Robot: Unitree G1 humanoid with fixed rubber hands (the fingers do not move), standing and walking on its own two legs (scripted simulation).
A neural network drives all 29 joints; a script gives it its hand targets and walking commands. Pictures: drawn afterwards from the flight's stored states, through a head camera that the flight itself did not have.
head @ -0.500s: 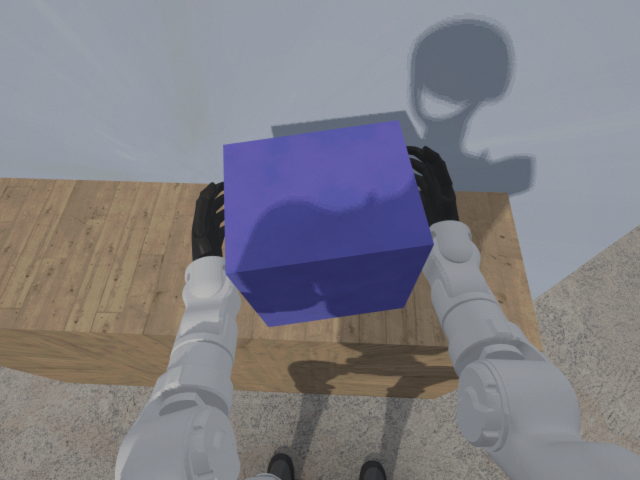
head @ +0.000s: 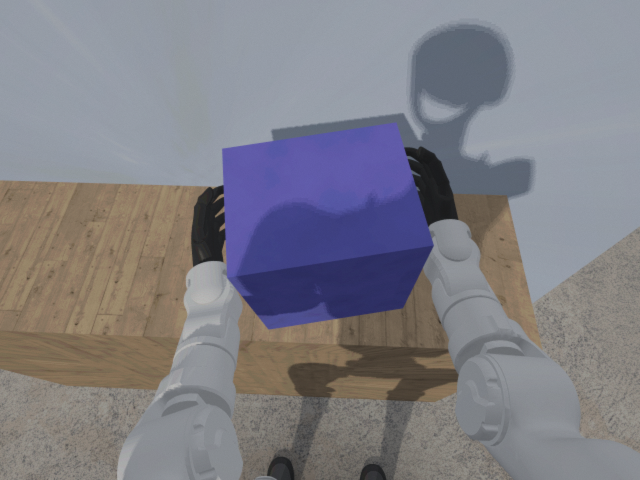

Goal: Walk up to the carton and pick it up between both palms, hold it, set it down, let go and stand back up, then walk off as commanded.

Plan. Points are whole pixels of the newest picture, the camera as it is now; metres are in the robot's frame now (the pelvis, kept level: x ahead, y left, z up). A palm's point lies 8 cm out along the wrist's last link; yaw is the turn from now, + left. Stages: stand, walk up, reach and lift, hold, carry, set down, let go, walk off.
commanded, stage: set down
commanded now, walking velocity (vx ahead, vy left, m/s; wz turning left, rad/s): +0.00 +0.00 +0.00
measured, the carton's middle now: (324, 239) +0.41 +0.03 -0.01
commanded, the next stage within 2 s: none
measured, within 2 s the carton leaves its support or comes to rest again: rests again in 0.34 s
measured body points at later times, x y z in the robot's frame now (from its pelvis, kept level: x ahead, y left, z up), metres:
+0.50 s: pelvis +0.01 +0.00 +0.00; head +0.12 -0.01 +0.44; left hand +0.39 +0.18 +0.00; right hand +0.46 -0.11 +0.02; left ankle +0.00 +0.13 -0.74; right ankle -0.01 -0.12 -0.74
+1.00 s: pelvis +0.00 +0.00 +0.00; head +0.12 -0.01 +0.43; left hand +0.39 +0.20 -0.01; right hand +0.46 -0.11 +0.01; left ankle +0.00 +0.13 -0.74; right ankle -0.01 -0.12 -0.74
